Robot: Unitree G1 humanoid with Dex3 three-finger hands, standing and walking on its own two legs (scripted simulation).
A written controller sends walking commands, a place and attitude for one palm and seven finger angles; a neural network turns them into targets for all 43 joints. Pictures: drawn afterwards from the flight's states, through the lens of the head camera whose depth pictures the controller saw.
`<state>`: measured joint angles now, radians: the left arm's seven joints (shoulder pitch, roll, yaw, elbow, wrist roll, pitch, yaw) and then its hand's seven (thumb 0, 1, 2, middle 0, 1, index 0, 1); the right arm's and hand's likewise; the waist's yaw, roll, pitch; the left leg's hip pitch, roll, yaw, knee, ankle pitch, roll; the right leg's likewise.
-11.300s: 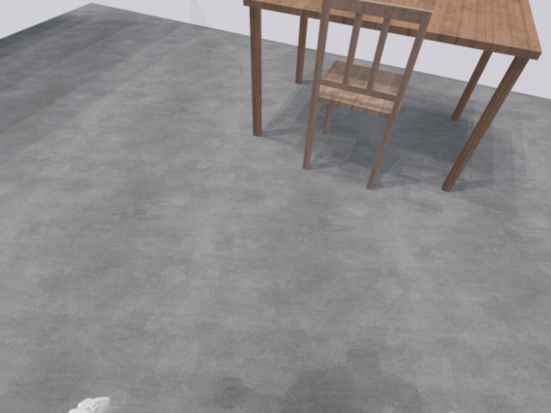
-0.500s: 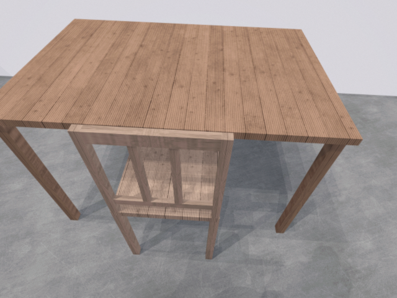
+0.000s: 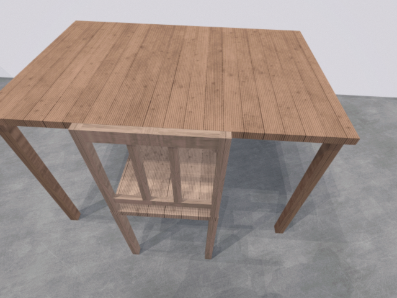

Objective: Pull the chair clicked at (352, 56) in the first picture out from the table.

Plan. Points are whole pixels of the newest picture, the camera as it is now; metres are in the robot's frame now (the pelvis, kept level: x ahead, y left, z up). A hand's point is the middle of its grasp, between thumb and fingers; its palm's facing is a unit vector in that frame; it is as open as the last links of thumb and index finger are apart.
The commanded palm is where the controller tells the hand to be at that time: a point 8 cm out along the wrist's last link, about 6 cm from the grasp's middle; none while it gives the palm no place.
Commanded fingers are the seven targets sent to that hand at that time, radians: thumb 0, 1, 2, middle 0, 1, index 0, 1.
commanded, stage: raise the hand toward the chair's back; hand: left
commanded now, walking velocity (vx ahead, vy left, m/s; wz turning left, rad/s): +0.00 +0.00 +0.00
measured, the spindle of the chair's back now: (140, 173) +0.46 +0.21 -0.10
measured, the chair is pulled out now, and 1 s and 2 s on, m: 0.00 0.00 0.00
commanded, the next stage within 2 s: none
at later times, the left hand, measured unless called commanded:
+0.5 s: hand (136, 273) +0.18 +0.14 -0.05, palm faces -0.01 -1.00 +0.02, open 9.0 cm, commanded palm +0.12 +0.22 -0.07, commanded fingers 0.00 0.41 0.69 -0.15 -0.22 -0.15 -0.22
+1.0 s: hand (111, 271) +0.18 +0.20 -0.07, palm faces +0.05 -1.00 -0.05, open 13.4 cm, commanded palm +0.15 +0.24 -0.06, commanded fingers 0.00 -0.17 0.44 -0.09 -0.13 -0.09 -0.13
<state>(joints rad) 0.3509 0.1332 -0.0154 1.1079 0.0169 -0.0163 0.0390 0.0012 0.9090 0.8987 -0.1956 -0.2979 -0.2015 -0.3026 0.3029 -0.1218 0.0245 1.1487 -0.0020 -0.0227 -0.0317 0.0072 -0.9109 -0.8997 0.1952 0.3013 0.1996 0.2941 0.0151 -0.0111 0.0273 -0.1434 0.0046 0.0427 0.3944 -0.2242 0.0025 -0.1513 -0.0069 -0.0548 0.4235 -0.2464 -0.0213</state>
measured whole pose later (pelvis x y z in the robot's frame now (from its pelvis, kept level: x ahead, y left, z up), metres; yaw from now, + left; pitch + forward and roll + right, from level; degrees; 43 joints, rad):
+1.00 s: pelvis -0.04 +0.00 -0.11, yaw +1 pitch +17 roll -1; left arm 0.42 0.23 0.22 -0.08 -0.29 -0.26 -0.25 0.00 0.05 0.54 -0.12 -0.17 -0.12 -0.17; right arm 0.23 -0.19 -0.02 0.60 0.02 -0.23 -0.06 0.01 -0.90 -0.90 0.20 0.30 0.21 0.30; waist 0.00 0.02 -0.12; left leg -0.97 0.03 -0.01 1.22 -0.53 -0.01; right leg -0.95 -0.01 -0.09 1.19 -0.54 -0.04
